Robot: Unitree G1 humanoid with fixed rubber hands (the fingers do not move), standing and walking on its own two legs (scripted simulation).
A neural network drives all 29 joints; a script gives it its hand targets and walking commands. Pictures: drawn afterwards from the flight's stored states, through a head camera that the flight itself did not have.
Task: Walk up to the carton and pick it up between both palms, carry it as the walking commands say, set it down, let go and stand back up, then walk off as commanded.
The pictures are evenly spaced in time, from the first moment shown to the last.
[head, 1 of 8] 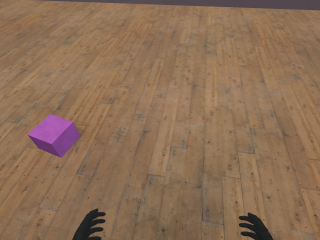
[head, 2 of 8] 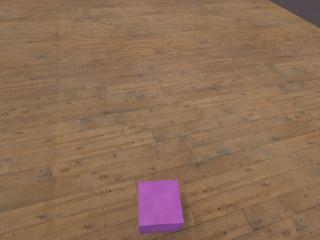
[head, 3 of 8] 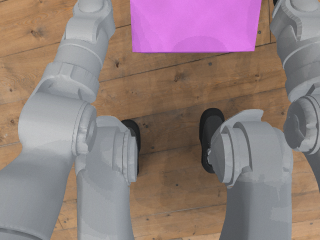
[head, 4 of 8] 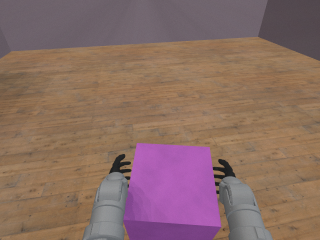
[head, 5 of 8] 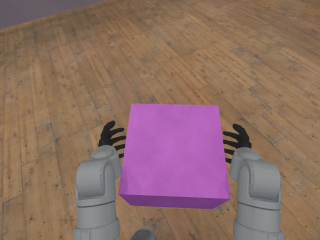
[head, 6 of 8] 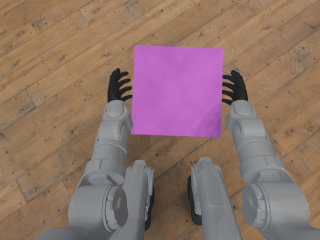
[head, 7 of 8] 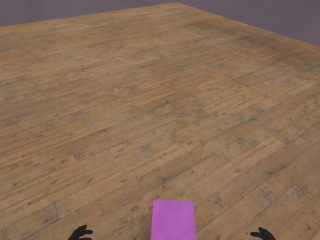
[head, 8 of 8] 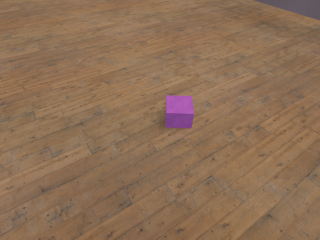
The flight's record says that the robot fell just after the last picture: no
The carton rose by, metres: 0.71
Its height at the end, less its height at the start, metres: +0.00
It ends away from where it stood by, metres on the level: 1.67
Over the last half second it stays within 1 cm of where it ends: yes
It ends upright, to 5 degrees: yes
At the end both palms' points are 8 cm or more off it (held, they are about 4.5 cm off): yes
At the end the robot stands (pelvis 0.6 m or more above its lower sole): yes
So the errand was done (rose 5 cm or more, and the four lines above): yes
